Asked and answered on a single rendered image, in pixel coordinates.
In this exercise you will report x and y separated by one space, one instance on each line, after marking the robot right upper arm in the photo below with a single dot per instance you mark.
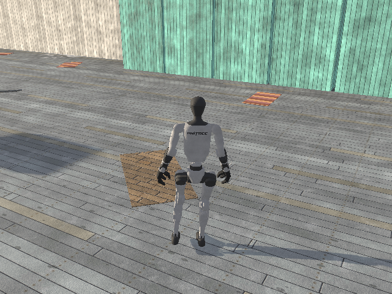
216 129

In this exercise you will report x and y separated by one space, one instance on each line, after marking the robot left upper arm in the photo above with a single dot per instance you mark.
178 128

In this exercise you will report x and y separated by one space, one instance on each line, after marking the robot right hand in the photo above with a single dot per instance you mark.
223 174

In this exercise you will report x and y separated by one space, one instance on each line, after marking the left robot shin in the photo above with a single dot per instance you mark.
177 216

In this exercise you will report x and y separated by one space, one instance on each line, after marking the right robot thigh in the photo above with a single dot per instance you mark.
207 188

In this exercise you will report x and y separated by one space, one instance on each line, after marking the robot left hand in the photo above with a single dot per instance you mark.
160 176

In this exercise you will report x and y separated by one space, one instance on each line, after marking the left robot forearm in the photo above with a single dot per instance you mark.
165 162

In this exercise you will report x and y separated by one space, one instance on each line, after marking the right robot forearm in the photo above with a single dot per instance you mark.
224 162

